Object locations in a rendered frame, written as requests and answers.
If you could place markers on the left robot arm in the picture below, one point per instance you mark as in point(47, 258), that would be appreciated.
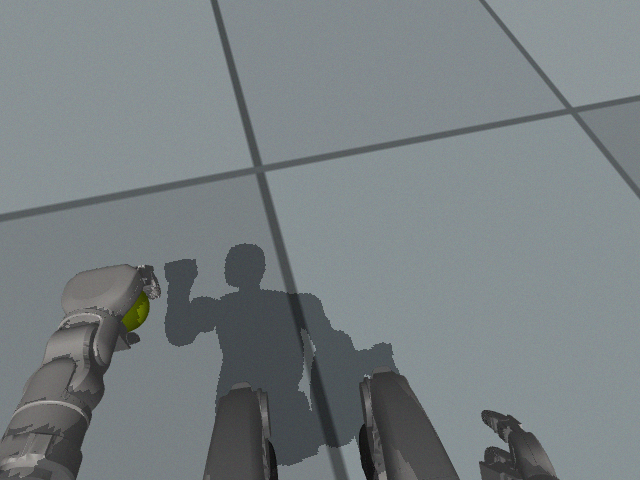
point(47, 429)

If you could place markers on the left robot hand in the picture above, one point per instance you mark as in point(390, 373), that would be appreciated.
point(114, 290)

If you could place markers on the right robot foot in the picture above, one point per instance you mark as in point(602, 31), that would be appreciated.
point(366, 460)

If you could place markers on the right robot hand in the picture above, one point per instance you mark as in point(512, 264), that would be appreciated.
point(526, 458)

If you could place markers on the ball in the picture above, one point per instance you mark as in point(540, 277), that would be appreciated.
point(138, 313)

